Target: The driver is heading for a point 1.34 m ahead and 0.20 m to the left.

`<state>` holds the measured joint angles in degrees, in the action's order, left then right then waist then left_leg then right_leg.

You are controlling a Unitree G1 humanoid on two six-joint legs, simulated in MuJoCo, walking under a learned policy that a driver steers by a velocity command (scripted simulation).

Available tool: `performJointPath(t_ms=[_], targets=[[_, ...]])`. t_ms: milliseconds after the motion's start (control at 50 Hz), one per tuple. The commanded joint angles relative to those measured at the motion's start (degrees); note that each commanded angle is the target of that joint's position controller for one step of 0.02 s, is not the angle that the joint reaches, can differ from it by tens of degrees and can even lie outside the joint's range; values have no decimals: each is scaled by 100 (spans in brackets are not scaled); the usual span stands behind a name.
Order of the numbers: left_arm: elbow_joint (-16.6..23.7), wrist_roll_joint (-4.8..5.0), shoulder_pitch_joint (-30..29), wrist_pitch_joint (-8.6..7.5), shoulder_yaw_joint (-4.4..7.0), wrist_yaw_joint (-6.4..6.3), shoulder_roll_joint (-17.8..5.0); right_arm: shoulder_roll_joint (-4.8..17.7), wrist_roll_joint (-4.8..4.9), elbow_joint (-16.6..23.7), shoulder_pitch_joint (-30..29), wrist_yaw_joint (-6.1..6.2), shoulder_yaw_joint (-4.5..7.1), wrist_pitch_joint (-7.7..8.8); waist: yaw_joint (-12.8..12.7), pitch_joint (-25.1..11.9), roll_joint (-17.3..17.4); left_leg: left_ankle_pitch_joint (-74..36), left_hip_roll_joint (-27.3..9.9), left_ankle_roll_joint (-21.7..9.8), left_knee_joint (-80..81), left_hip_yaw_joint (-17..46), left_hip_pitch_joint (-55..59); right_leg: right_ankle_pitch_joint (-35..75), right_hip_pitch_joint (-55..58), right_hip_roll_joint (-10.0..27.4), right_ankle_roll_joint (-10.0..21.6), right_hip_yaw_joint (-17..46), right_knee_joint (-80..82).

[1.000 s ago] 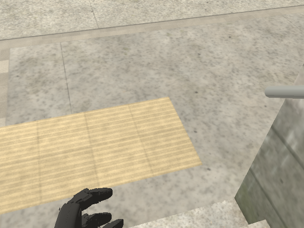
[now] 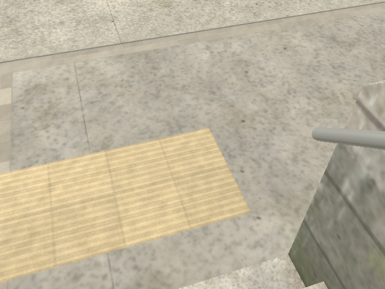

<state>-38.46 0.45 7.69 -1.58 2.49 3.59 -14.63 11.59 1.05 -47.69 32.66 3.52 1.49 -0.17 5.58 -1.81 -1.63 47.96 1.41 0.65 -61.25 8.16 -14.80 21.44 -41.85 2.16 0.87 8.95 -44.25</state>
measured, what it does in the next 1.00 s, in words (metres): goes down: right foot 0.20 m lower, then left foot 0.21 m lower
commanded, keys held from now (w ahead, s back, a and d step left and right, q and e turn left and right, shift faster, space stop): w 1.00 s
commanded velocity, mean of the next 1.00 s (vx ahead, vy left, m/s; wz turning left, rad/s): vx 0.49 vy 0.00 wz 0.00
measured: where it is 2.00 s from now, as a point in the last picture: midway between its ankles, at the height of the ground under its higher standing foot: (171, 240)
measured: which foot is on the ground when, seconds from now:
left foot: down 0.00-0.10, up 0.12-0.66, down 0.68-1.00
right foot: up 0.00-0.10, down 0.12-0.68, up 0.70-1.00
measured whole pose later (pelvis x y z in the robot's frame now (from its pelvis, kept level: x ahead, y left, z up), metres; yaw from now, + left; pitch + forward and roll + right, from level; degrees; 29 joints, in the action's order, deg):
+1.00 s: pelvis +0.47 +0.00 -0.39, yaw -2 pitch +0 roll +3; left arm -41.7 -0.4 2.8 -2.0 1.5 2.5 -9.5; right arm 5.0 0.9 -61.0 38.3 4.0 -0.9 3.3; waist 5.7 -1.8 -5.3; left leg 42.6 3.4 -1.3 -52.3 -0.7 -10.0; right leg 31.6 -45.6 3.2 0.4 7.5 -43.8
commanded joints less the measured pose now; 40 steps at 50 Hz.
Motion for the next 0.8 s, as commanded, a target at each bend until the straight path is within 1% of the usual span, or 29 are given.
performJointPath(t_ms=[20, 40, 60, 80, 100, 120, 140, 160, 180, 200, 220, 240, 260, 280, 300, 320, 360, 380, 480, 600, 620, 660, 680, 700, 720, 740, 760, 780, 800], targets=[[188, 147, 448, 42, 160, 48, -204, 1047, -34, 296, -939, -1, 258, 127, -745, 218, 1170, -900, -521, -756, 1087, 654, -2780, 856, 3000, -224, -28, -590, -155], [-299, 200, 1692, 115, 314, -46, -525, 1018, -60, 386, -1378, -90, 262, 143, -1286, -92, 1284, -1294, -415, -526, 286, 437, -2712, 733, 3719, -367, -64, -974, -508], [-622, 167, 2645, 188, 416, -125, -748, 880, 101, 326, -1683, -129, 259, 112, -1729, -220, 1472, -1701, -323, -195, -858, 164, -1823, 644, 3758, 329, 96, -618, 974], [-678, 44, 2853, 169, 459, -203, -642, 734, 165, 83, -1392, -125, 224, 108, -1903, 105, 1105, -2689, -65, -102, -1937, -158, -1505, -522, 3971, 197, 112, -1116, 2341], [-1103, -29, 3694, 49, 495, -234, -641, 528, 107, -177, -1271, -77, 244, 185, -2258, 275, 7, -2165, 502, -94, -4456, 3, -2213, -449, 4823, 521, 478, -760, 2669], [-1507, -133, 4352, -96, 210, -165, -304, -121, -31, -123, -1350, -111, 158, 228, -2267, 548, -859, 244, 1034, -137, -6675, 14, -3765, 147, 5264, 628, 445, -629, 1610], [-1522, -76, 4073, -117, -39, -48, -73, -393, 74, 74, -567, -161, 121, 324, -1234, 584, -1938, -267, 873, -411, -6420, 683, -4786, 1471, 5162, 586, 316, -329, 16], [-1495, 28, 3535, -62, 4, -9, -182, -446, 197, 170, 103, -178, 84, 293, -514, 278, -2430, -853, 662, -424, -6149, 396, -4855, 727, 4692, 1052, 619, 762, 748], [-1361, 90, 2866, -55, 234, 46, -799, -79, 339, 426, 141, -150, 111, 254, -145, -43, -1809, -1845, 199, -524, -5134, 368, -4937, -3348, 3795, 2040, 1558, 2240, 1648], [-1365, -90, 2377, -16, 136, -19, -459, 150, 418, 616, -978, -31, 127, 167, -359, 451, -780, -2856, -294, -604, -4477, 543, -5166, -6404, 2727, 2101, 1509, 3091, 2564], [-1358, -224, 2152, -120, 93, -95, -442, 268, 421, 930, -1721, 19, 108, 112, -443, 875, -787, -3222, -417, -532, -3837, 810, -5345, -6992, 2176, 2175, 1550, 3969, 2731], [-1234, -300, 1584, -170, -137, -309, -73, 429, 257, 967, -1677, -32, 141, -25, -187, 1206, -232, -4126, -476, -191, -2719, 837, -5040, -6292, 1261, 1935, 1516, 3362, 2361], [-1313, -363, 1592, -109, -205, -462, 79, 311, 48, 961, -1533, -57, 149, -141, -194, 1023, -302, -4539, -634, 31, -2149, 537, -4574, -6119, 1082, 1600, 1429, 2818, 2146], [-1365, -434, 1783, -133, -161, -545, -132, 198, -48, 886, -1410, -86, 161, -162, -138, 891, -337, -5020, -590, 108, -2045, 306, -3889, -5763, 637, 1323, 1361, 2459, 2228], [-1394, -464, 1837, -154, -103, -569, -405, 132, -69, 876, -1293, -149, 145, -136, -100, 767, -619, -5270, -519, 129, -2429, 239, -3497, -5380, 501, 1317, 1339, 2388, 2248], [-1456, -251, 1916, -188, -126, -686, -183, 398, 8, 1040, -1561, -231, 257, -118, -81, 800, -582, -6357, -638, 65, -1559, 612, -3998, -5334, 1042, 1131, 1115, 2043, 1678], [-1538, -108, 2345, -181, -164, -726, -116, 465, -14, 1211, -1882, -240, 313, -179, -266, 944, -231, -7052, -495, 89, -721, 459, -3833, -5111, 1195, 957, 1046, 1630, 1540], [-1584, 19, 2456, -146, -177, -791, -43, 342, -86, 1273, -1970, -290, 266, -205, -360, 891, -390, -7442, -478, 177, -447, 439, -3693, -5122, 1338, 932, 1092, 1490, 1193], [-1499, 56, 2687, -51, -101, -786, 41, 122, -119, 1440, -2591, -444, 200, -165, -816, 874, -324, -7814, -402, 316, 874, 13, -2974, -4961, 1620, 505, 1183, 754, 352], [-1433, 177, 2637, -7, 114, -787, -109, 325, -118, 1145, -2641, -687, 216, -11, -1059, 789, -407, -7227, -467, 42, 1625, -143, -2618, -4611, 2034, 605, 1158, 988, -1402], [-1395, 159, 2482, -10, 141, -772, -190, 468, -110, 1101, -2524, -719, 274, 40, -981, 726, -506, -6828, -413, -33, 1584, -357, -2435, -4024, 2122, 627, 1093, 1004, -1643], [-1254, 128, 1093, -32, 211, -647, -384, 943, -71, 185, -23, -603, 538, -24, 350, 29, -892, -6643, -612, -313, 1666, -744, 430, -2957, 841, 589, 702, 714, -3231], [-1321, 249, 627, -81, 243, -617, -301, 1038, -202, -297, 1535, -521, 627, 11, 1285, -66, 144, -6999, -672, -578, 3755, -1172, 1810, -2017, 613, -154, 276, -124, -5742], [-1374, 49, 526, -105, 204, -624, 41, 547, -159, -810, 2341, -474, 502, 28, 1730, 438, 1379, -7281, -913, -923, 4098, -872, 2758, -5739, -1098, -1435, 68, -309, -8825], [-888, 86, 1337, -293, 118, -593, 498, 441, -203, -857, 1783, -586, 215, 218, 379, 592, 3296, -10706, -1232, -965, 2056, 202, 3375, -6753, -3144, -1473, 172, 340, -9254], [-863, 156, 1648, -312, 52, -515, 493, 153, -192, -699, 1439, -617, 114, 209, 23, 189, 2988, -11178, -1547, -1080, 1932, 489, 3518, -6666, -3484, -1229, 211, 559, -8675], [-843, 266, 1313, -296, -3, -504, 437, -92, -92, -872, 1409, -696, 81, 304, -31, 151, 1027, -8547, -1568, -1164, 2266, 704, 3021, -5711, -3774, -730, 423, 373, -7685], [-767, 234, 1307, -228, -63, -528, 632, 196, -110, -865, 857, -750, 128, 329, -520, -72, 252, -7747, -1767, -1307, 2290, 990, 2281, -5219, -3467, -397, 467, 159, -7475], [-646, 258, 1091, -249, -217, -519, 868, 709, -111, -1053, 856, -654, 238, 339, -607, -110, 210, -7128, -2444, -1719, 2384, 1937, 2044, -4857, -3960, -108, 328, 532, -7150]])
